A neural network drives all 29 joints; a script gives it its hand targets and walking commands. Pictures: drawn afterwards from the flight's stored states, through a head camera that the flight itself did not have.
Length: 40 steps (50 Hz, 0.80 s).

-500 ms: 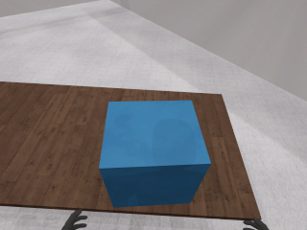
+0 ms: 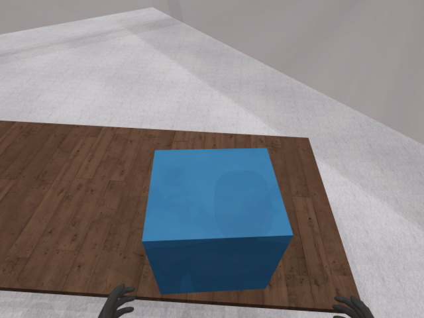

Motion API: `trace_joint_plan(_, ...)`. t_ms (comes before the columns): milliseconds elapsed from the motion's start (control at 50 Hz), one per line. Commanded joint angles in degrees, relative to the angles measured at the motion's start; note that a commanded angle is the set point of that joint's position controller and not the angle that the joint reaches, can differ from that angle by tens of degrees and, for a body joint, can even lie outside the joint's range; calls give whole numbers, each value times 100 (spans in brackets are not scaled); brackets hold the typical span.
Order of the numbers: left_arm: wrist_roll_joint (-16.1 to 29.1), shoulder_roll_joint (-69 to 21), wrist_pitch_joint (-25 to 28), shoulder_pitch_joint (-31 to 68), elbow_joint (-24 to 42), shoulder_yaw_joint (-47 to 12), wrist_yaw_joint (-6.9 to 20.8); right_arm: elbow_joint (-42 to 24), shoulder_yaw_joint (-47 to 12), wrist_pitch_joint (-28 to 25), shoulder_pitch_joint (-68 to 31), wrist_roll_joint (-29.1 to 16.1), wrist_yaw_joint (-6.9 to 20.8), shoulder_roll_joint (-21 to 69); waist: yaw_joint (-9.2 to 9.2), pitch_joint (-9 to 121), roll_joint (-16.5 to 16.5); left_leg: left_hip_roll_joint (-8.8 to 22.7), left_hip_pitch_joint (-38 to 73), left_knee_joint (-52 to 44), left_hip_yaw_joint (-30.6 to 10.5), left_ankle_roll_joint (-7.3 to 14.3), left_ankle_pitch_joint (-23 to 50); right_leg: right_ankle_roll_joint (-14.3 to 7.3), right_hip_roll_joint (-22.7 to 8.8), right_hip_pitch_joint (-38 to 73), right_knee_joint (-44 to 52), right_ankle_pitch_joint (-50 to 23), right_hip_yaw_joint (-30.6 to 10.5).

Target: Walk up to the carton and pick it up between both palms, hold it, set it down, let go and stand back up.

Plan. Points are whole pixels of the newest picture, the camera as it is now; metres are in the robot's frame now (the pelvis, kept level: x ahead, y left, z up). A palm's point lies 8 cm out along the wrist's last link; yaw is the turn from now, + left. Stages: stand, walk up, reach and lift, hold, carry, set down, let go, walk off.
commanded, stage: reach and lift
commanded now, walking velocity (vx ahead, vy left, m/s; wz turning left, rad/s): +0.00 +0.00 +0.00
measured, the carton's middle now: (212, 222) +0.38 +0.02 -0.08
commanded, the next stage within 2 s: none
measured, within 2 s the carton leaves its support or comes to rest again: neither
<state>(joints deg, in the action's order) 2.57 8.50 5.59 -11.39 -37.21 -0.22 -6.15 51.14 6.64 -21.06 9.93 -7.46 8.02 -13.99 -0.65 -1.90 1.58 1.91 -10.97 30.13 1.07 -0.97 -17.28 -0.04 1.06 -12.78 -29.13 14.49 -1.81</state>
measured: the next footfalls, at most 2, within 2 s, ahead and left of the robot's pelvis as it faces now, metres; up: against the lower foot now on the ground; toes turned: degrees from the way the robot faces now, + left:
none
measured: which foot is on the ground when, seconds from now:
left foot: down 0.00-1.00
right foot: down 0.00-1.00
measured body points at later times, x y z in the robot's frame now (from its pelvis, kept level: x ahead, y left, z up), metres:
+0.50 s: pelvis +0.01 +0.00 -0.01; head -0.02 +0.00 +0.44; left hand +0.16 +0.21 -0.07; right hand +0.17 -0.25 -0.07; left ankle -0.01 +0.13 -0.74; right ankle +0.01 -0.12 -0.74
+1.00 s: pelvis +0.00 -0.02 +0.00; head -0.03 -0.01 +0.45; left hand +0.22 +0.20 -0.04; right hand +0.22 -0.26 -0.02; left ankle -0.01 +0.13 -0.74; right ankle +0.01 -0.12 -0.74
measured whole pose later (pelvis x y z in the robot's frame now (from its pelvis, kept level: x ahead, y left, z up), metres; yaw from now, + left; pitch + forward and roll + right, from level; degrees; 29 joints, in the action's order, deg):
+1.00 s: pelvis +0.00 -0.02 +0.00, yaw +1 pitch -4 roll +1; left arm 11.3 10.6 20.5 -7.5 -36.2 -5.0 -8.1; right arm 42.1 -1.7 -24.8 5.7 -17.7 7.6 -15.8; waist -0.9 0.3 2.3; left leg 1.8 -8.1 29.3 -0.4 -2.3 -17.1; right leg -1.3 1.0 -10.8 -31.3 16.4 -0.4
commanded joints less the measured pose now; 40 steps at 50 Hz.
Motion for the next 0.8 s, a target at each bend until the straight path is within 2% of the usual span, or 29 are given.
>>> trace_joint_plan(0,39,634,979,500,886,166,-51,-541,123,-673,-361,-366,12,-1077,22,762,-127,-291,496,-447,45,-150,1218,-191,148,-23,681,-1081,92)
trace_joint_plan(20,112,595,1054,515,780,80,-41,-411,92,-731,-567,-393,31,-1188,87,723,-80,-288,452,-420,24,-176,1277,-222,172,-60,648,-1005,132)
trace_joint_plan(40,130,571,1161,371,810,54,-48,-431,81,-806,-434,-421,49,-1164,26,785,-133,-305,474,-424,41,-171,1170,-239,161,-84,669,-931,127)
trace_joint_plan(140,199,555,1567,326,649,-47,-39,-181,-81,-1039,-517,-621,67,-1095,20,607,-209,-327,349,-393,10,-190,1308,-229,140,-130,665,-850,58)
trace_joint_plan(160,224,549,1613,279,630,-116,-19,-146,-55,-1078,-537,-613,85,-1141,-51,537,-205,-314,360,-352,-29,-207,1231,-244,127,-229,605,-766,85)
trace_joint_plan(240,292,504,1895,260,658,-173,-10,-156,-273,-1294,-611,-801,95,-1175,-7,548,-200,-342,350,-266,-72,-217,1339,-252,163,-189,579,-750,88)
trace_joint_plan(260,327,539,1982,122,735,-150,-21,-282,-253,-1368,-500,-844,119,-1217,-41,572,-166,-350,316,-248,-78,-217,1471,-248,181,-135,531,-934,92)
trace_joint_plan(300,388,468,2068,107,623,-204,-18,-220,-353,-1422,-594,-912,139,-1227,-27,422,-44,-330,309,-235,-88,-206,1427,-244,231,-238,564,-787,93)
trace_joint_plan(320,405,490,2116,83,712,-263,-27,-290,-329,-1459,-569,-943,149,-1284,-86,432,-36,-325,275,-220,-76,-227,1353,-252,235,-177,530,-738,135)
trace_joint_plan(380,516,521,2259,138,636,-273,-64,-427,-414,-1547,-653,-983,181,-1322,-2,427,132,-334,98,-194,-83,-183,1095,-253,237,-298,475,-445,113)
trace_joint_plan(440,548,521,2457,53,712,-264,-61,-533,-463,-1642,-489,-1074,173,-1260,-71,397,164,-356,19,-149,-84,-150,1155,-235,215,-241,392,-607,93)
trace_joint_plan(460,529,502,2487,33,677,-254,-74,-619,-550,-1694,-558,-1153,161,-1248,4,471,30,-365,-7,-97,-84,-156,1279,-245,230,-185,352,-699,56)
trace_joint_plan(500,584,459,2585,55,618,-284,-60,-676,-548,-1749,-581,-1105,159,-1236,-64,296,255,-371,-87,-126,-103,-131,1126,-191,284,-273,358,-595,76)
trace_joint_plan(520,585,454,2615,179,657,-318,-65,-684,-567,-1764,-594,-1087,154,-1195,-53,421,110,-353,-56,-128,-102,-141,1113,-214,245,-255,329,-571,42)
trace_joint_plan(560,658,482,2666,393,865,-313,-89,-1028,-666,-1801,-721,-1184,142,-1142,-27,580,208,-337,-100,-153,-93,-99,914,-197,219,-205,330,-426,15)
trace_joint_plan(600,594,495,2665,118,753,-334,-96,-994,-682,-1758,-605,-1228,116,-1042,30,475,68,-352,-166,-223,-67,-90,963,-218,183,-78,369,-498,-42)
trace_joint_plan(620,636,509,2670,486,701,-296,-81,-1115,-644,-1719,-825,-1154,99,-1076,-38,419,231,-341,-264,-233,-76,-65,794,-173,165,-161,373,-364,-60)
trace_joint_plan(640,699,552,2642,425,782,-352,-102,-1205,-647,-1675,-825,-1222,98,-1084,-28,490,84,-366,-247,-298,-63,-78,719,-181,161,-92,357,-347,-25)
trace_joint_plan(660,744,608,2601,771,763,-380,-94,-1242,-571,-1580,-1073,-1145,75,-1087,-75,442,176,-340,-318,-362,-67,-50,441,-184,79,-123,373,-68,-69)
trace_joint_plan(680,699,607,2524,721,724,-328,-110,-1209,-617,-1476,-1077,-1143,58,-1091,-18,390,93,-365,-309,-416,-60,-42,404,-182,87,-55,385,-85,-29)
trace_joint_plan(720,749,669,2436,885,866,-293,-152,-1481,-549,-1333,-1198,-1085,33,-1114,-32,446,112,-381,-316,-500,-51,-29,284,-165,34,20,486,-65,-108)
trace_joint_plan(740,849,815,2371,1241,979,-308,-168,-1659,-526,-1242,-1410,-1070,23,-1199,-40,502,226,-368,-374,-494,-28,-38,192,-150,-24,66,468,1,-148)
trace_joint_plan(780,855,740,2256,1102,993,-317,-181,-1707,-478,-1092,-1278,-1006,-37,-1187,-75,483,235,-354,-285,-560,-62,-8,278,-144,5,131,468,-160,-100)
